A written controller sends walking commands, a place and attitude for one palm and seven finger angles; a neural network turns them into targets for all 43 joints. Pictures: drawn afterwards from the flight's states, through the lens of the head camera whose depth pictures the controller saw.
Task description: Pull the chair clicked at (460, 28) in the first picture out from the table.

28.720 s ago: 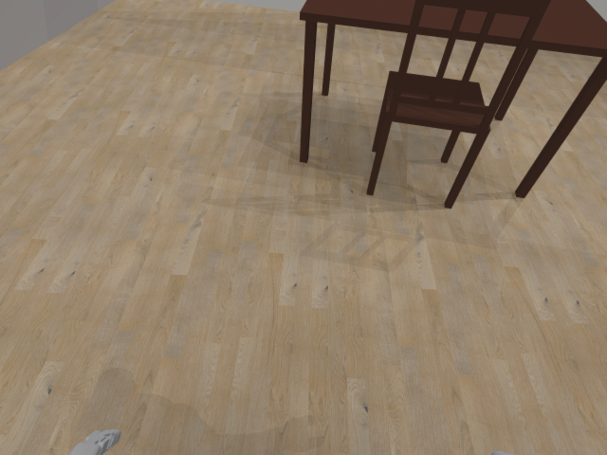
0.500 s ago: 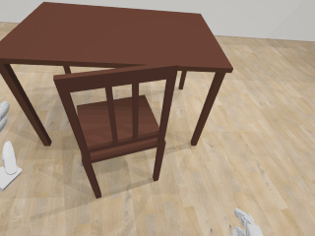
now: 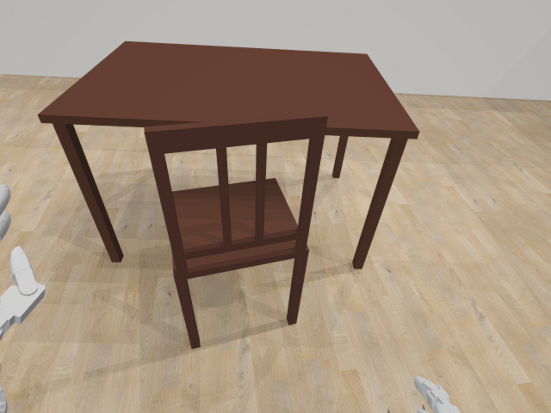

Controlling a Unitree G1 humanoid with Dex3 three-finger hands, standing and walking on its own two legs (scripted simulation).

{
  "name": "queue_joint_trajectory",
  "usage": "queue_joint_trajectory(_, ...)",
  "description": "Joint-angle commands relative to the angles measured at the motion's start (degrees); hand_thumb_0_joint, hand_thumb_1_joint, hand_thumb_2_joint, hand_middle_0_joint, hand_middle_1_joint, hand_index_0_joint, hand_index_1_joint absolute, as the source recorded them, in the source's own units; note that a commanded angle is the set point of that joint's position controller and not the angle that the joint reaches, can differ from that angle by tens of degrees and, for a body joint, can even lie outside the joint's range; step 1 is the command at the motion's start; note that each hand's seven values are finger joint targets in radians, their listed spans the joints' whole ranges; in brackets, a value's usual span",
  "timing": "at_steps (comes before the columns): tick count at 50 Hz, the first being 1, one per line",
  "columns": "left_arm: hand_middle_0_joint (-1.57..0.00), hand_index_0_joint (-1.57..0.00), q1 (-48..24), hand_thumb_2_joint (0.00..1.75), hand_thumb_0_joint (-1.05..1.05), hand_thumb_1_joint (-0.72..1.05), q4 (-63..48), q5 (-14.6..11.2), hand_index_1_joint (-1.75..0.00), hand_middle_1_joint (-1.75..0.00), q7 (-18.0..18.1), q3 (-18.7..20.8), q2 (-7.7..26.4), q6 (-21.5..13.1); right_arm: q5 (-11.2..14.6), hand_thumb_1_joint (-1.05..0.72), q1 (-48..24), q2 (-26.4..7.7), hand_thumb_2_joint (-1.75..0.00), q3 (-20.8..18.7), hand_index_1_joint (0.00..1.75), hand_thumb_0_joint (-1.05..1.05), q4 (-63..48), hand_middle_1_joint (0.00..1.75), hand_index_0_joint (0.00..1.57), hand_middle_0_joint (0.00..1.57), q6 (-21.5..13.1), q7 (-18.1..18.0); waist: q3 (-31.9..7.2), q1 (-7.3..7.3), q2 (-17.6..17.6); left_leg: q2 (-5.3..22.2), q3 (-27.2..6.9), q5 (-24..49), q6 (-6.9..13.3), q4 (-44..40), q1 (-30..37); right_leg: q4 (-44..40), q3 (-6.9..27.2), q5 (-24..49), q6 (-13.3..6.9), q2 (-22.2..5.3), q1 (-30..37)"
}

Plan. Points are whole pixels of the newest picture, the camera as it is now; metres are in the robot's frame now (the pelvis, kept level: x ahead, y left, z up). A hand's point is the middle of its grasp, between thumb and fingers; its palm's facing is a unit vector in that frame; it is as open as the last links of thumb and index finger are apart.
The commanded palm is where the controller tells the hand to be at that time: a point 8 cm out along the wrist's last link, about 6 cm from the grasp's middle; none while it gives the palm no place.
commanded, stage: stop stepping back and stand still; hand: left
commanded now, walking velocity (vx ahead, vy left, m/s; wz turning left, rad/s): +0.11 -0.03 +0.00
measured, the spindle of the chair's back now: (224, 200) +0.63 +0.16 -0.06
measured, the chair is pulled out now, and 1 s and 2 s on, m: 0.18 0.18 0.18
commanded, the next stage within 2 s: let the arm hang, fingers relaxed in 0.14 s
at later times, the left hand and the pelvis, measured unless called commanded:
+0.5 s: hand out of the picture +0.11 +0.17 -0.14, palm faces +0.04 -0.98 -0.17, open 7.4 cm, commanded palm none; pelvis +0.01 +0.01 +0.00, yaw +2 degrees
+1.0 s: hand out of the picture +0.00 +0.20 -0.15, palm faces +0.04 -0.97 -0.23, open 7.3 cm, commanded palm none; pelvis +0.01 +0.02 +0.03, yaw +1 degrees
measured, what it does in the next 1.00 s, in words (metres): stands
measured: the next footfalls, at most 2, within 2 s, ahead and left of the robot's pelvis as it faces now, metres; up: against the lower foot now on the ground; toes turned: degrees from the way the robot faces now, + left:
none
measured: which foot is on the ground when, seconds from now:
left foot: down 0.00-1.00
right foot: down 0.00-1.00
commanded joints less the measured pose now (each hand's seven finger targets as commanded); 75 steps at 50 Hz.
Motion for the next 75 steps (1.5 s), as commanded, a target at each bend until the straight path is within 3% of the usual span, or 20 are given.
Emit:
queue_joint_trajectory(1,-0.2,-0.2,-7.9,0.9,0.0,0.9,-12.9,0.9,-0.3,-0.3,0.4,4.8,12.6,-3.3,-0.1,-0.9,-9.1,-6.5,-0.9,-1.9,0.3,0.0,-9.5,0.3,0.2,0.2,-4.2,0.8,6.8,0.52,11.3,13.0,-19.3,-29.9,5.1,-30.5,-14.0,5.9,-1.4,-2.7,-0.3,1.1,3.4)
queue_joint_trajectory(4,-0.2,-0.2,-3.1,0.9,0.0,0.9,-13.1,0.7,-0.3,-0.3,0.3,4.9,12.7,-3.0,-0.1,-0.9,-8.5,-6.7,-0.9,-1.7,0.3,0.0,-9.6,0.3,0.2,0.2,-5.0,0.9,5.4,1.4,6.4,6.5,-8.6,-24.3,1.2,-19.6,-13.2,-17.1,-2.3,0.1,-1.0,1.4,12.7)
queue_joint_trajectory(5,-0.2,-0.2,-2.3,0.9,0.0,0.9,-14.2,0.5,-0.3,-0.3,-0.2,4.7,12.9,-3.3,-0.5,-0.9,-8.6,-6.4,-0.9,-2.1,0.3,0.0,-10.0,0.3,0.2,0.2,-4.7,1.0,5.4,1.49,0.7,2.5,-4.6,-20.6,-0.5,-8.9,-13.2,-24.9,5.3,-3.6,-3.6,-2.3,11.3)
queue_joint_trajectory(6,-0.2,-0.2,-1.3,0.9,0.0,0.9,-14.3,0.2,-0.3,-0.3,-0.6,5.3,13.6,-3.3,-0.9,-0.9,-8.1,-6.3,-0.9,-2.8,0.3,0.0,-10.2,0.3,0.2,0.2,-4.0,1.2,5.2,1.03,-8.1,-1.2,-1.2,-13.5,-2.2,8.2,-11.9,-33.6,22.4,-13.7,-8.8,-11.6,4.8)
queue_joint_trajectory(7,-0.2,-0.2,-4.1,0.9,0.0,0.9,-17.5,-0.6,-0.3,-0.3,-0.5,5.4,14.1,-3.2,-0.6,-0.9,-7.5,-7.0,-0.9,-3.0,0.3,0.0,-9.9,0.3,0.2,0.2,-3.6,1.4,4.3,0.16,-9.4,-0.7,-0.9,-7.9,-2.9,19.5,-10.4,-38.2,29.5,-10.4,-12.6,-19.7,1.0)
queue_joint_trajectory(9,-0.2,-0.2,-4.1,0.9,0.0,0.9,-16.2,-1.2,-0.3,-0.3,-0.2,6.5,13.4,-3.5,-0.1,-0.9,-5.8,-6.7,-0.9,-2.9,0.3,0.0,-9.0,0.3,0.2,0.2,-4.2,1.8,0.3,-1.04,-7.8,0.8,-3.8,-5.9,-2.8,19.6,-8.1,-34.6,24.7,-1.1,-11.8,-17.9,2.5)
queue_joint_trajectory(11,-0.2,-0.2,-0.8,0.9,0.0,0.9,-14.5,-1.3,-0.3,-0.3,0.3,7.4,13.2,-3.5,0.0,-0.9,-6.4,-5.8,-0.9,-2.5,0.3,0.0,-9.6,0.3,0.2,0.2,-3.8,1.4,1.4,-0.95,-3.5,3.5,-3.0,-5.6,-1.9,3.3,-2.4,-28.6,15.6,9.5,-9.9,-15.9,2.8)
queue_joint_trajectory(12,-0.2,-0.2,-5.1,0.9,0.0,0.9,30.3,5.2,-0.3,-0.3,-6.3,-14.2,-3.5,5.0,-1.7,-0.9,-1.2,-7.9,-0.9,-4.4,0.3,0.0,5.8,0.3,0.2,0.2,-4.4,6.2,1.2,-4.14,0.4,3.6,-1.8,-3.5,-1.4,4.7,-6.9,-13.6,3.1,31.4,-6.9,-15.3,3.3)
queue_joint_trajectory(13,-0.2,-0.2,-3.4,0.9,0.0,0.9,32.6,3.9,-0.3,-0.3,-7.6,-15.0,-4.2,7.6,-1.2,-0.9,2.8,-4.3,-0.9,-3.5,0.3,0.0,4.2,0.3,0.2,0.2,-0.5,6.1,-2.9,-3.56,1.3,0.3,-0.6,1.5,-2.2,-0.6,2.1,-11.6,3.3,27.2,-4.9,-10.0,1.4)
queue_joint_trajectory(15,-0.2,-0.2,-1.5,0.9,0.0,0.9,33.9,3.3,-0.3,-0.3,-8.4,-16.5,-6.8,8.4,-1.9,-0.9,0.5,-6.7,-0.9,-3.3,0.3,0.0,1.2,0.3,0.2,0.2,0.7,5.8,-1.5,-1.22,8.2,9.4,-16.6,13.8,3.6,-10.9,2.8,-2.0,-1.8,6.4,0.5,-2.8,-7.4)
queue_joint_trajectory(16,-0.2,-0.2,-3.4,0.9,0.0,0.9,35.9,3.1,-0.3,-0.3,-8.4,-17.0,-6.1,8.4,-2.8,-0.9,-1.0,-8.6,-0.9,-3.7,0.3,0.0,0.3,0.3,0.2,0.2,1.2,5.4,-0.1,-0.61,5.1,13.7,-22.2,15.0,6.9,-13.6,0.6,1.9,-1.0,-0.3,0.5,-1.0,-7.8)
queue_joint_trajectory(17,-0.2,-0.2,-6.1,0.9,0.0,0.9,38.2,3.2,-0.3,-0.3,-8.5,-17.6,-5.5,8.3,-3.4,-0.9,-2.3,-9.4,-0.9,-3.8,0.3,0.0,0.4,0.3,0.2,0.2,1.7,5.0,0.3,0.19,-2.5,13.7,-20.9,15.5,7.5,-12.9,-2.9,-1.4,1.6,-1.4,0.2,-1.3,-3.5)
queue_joint_trajectory(18,-0.2,-0.2,-6.5,0.9,0.0,0.9,41.0,3.3,-0.3,-0.3,-8.5,-17.8,-6.1,7.7,-3.9,-0.9,-2.9,-9.3,-0.9,-3.2,0.3,0.0,-0.2,0.3,0.2,0.2,1.7,4.6,-2.1,2.06,-11.6,9.7,-15.9,24.8,4.8,-7.2,-1.3,-11.1,1.2,13.1,0.0,-1.7,2.5)
queue_joint_trajectory(19,-0.2,-0.2,-7.5,0.9,0.0,0.9,45.2,3.5,-0.3,-0.3,-8.0,-17.4,-3.8,7.4,-3.6,-0.9,-1.5,-7.2,-0.9,-2.9,0.3,0.0,0.6,0.3,0.2,0.2,1.5,4.5,-5.9,0.65,-15.2,4.5,-9.1,28.5,1.4,-3.2,0.0,-10.7,3.9,32.9,-1.4,-5.9,8.0)
queue_joint_trajectory(21,-0.2,-0.2,-9.9,0.9,0.0,0.9,52.4,2.9,-0.3,-0.3,-7.9,-17.8,-1.1,7.8,-2.6,-0.9,-0.7,-7.0,-0.9,-3.5,0.3,0.0,3.3,0.3,0.2,0.2,2.9,4.2,-5.3,-0.21,-12.4,0.5,-3.6,16.9,-1.2,-2.2,1.6,-12.3,7.3,44.6,-4.9,-10.9,10.7)
queue_joint_trajectory(24,-0.2,-0.2,-13.7,0.9,0.0,0.9,61.2,2.1,-0.3,-0.3,-8.0,-19.2,-0.9,8.1,-2.6,-0.9,-1.6,-5.5,-0.9,-2.5,0.3,0.0,7.1,0.3,0.2,0.2,3.7,4.2,5.5,-0.67,1.6,2.0,-5.8,13.4,-0.5,-11.6,4.0,-16.8,5.7,24.6,-3.1,-7.1,2.0)
queue_joint_trajectory(29,-0.2,-0.2,-10.1,0.9,0.0,0.9,71.8,2.0,-0.3,-0.3,-7.6,-19.3,-4.3,7.5,-2.4,-0.9,0.4,-4.4,-0.9,-2.2,0.3,0.0,12.4,0.3,0.2,0.2,3.4,3.1,-2.8,0.2,11.7,4.2,-6.6,18.6,0.6,-14.1,10.6,-19.5,3.5,21.3,-2.0,-4.8,9.5)
queue_joint_trajectory(35,-0.2,-0.2,-12.2,0.9,0.0,0.9,79.2,1.9,-0.3,-0.3,-7.9,-20.9,-5.4,7.7,-2.0,-0.9,2.1,-4.0,-0.9,-2.1,0.3,0.0,16.8,0.3,0.2,0.2,4.3,3.0,3.8,-0.45,1.2,5.0,-7.6,6.1,0.6,-19.4,8.2,-25.0,3.3,14.2,-2.1,-4.7,6.9)
queue_joint_trajectory(43,-0.2,-0.2,-10.4,0.9,0.0,0.9,85.3,1.7,-0.3,-0.3,-7.5,-21.8,-5.9,7.2,-1.9,-0.9,4.1,-3.3,-0.9,-1.7,0.3,0.0,21.7,0.3,0.2,0.2,4.0,2.9,4.1,-0.48,-1.3,4.9,-6.4,8.3,0.2,-20.9,11.6,-26.7,4.2,15.6,-1.9,-5.3,6.6)
queue_joint_trajectory(75,-0.2,-0.2,-7.2,0.9,0.0,0.9,89.7,1.7,-0.3,-0.3,-6.8,-22.0,-9.7,6.9,-1.8,-0.9,8.1,0.7,-0.9,-1.4,0.3,0.0,26.8,0.3,0.2,0.2,3.5,2.1,7.5,-0.42,0.8,4.9,-5.0,10.8,0.0,-21.5,12.0,-26.6,4.8,17.0,-2.0,-5.0,5.7)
